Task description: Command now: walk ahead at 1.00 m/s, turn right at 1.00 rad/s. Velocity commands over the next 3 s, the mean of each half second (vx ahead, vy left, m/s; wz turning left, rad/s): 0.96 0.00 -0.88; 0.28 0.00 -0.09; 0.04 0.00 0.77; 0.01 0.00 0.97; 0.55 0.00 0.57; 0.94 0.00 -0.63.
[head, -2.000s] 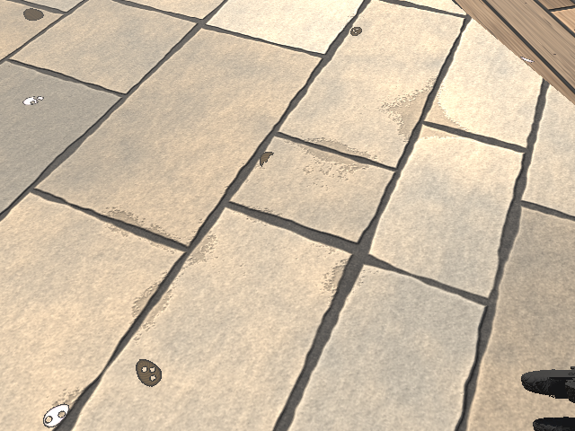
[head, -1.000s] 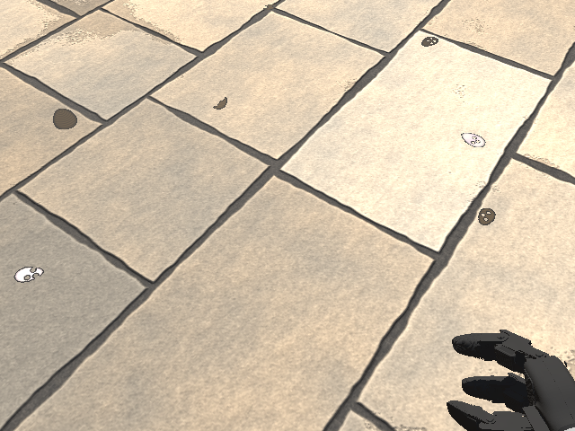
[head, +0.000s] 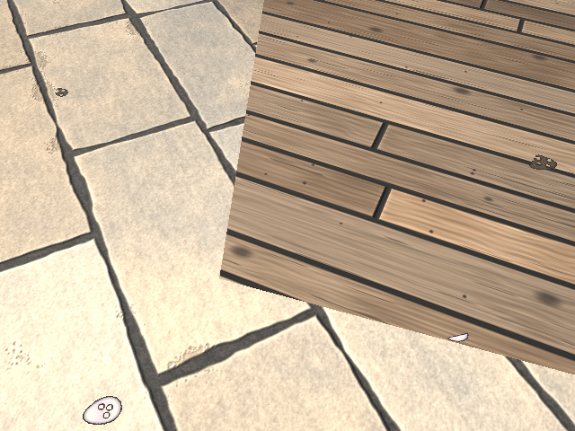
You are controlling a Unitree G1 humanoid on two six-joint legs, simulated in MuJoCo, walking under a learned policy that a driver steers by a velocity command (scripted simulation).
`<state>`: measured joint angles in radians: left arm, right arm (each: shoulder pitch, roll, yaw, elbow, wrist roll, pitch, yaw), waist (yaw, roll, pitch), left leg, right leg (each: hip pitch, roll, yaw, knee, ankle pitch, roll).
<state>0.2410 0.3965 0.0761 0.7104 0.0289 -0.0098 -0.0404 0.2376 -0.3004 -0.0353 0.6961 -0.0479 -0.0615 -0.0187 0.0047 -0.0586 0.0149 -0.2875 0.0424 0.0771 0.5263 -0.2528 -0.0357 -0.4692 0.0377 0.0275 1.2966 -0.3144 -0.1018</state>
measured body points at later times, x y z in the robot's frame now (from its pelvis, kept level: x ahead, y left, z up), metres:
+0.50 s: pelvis +0.43 -0.07 +0.00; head +0.46 -0.07 +0.44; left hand +0.59 +0.18 -0.13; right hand +0.47 -0.35 -0.10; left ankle +0.50 +0.10 -0.64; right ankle +0.41 -0.07 -0.73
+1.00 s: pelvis +0.67 -0.12 +0.00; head +0.71 -0.14 +0.45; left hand +0.93 +0.03 -0.12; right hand +0.59 -0.37 -0.13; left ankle +0.80 -0.10 -0.73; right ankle +0.63 -0.25 -0.69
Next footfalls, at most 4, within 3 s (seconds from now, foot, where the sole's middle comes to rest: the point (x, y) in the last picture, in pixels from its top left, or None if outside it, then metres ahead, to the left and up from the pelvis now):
0.32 right None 0.44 -0.08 -0.77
0.70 left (338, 300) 0.83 -0.12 -0.77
1.14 right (393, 352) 0.69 -0.25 -0.77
1.58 left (300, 355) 0.68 -0.02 -0.77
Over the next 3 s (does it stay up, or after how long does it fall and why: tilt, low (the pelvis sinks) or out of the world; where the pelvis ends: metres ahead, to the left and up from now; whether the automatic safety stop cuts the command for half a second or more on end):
stays up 1.04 0.24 -0.04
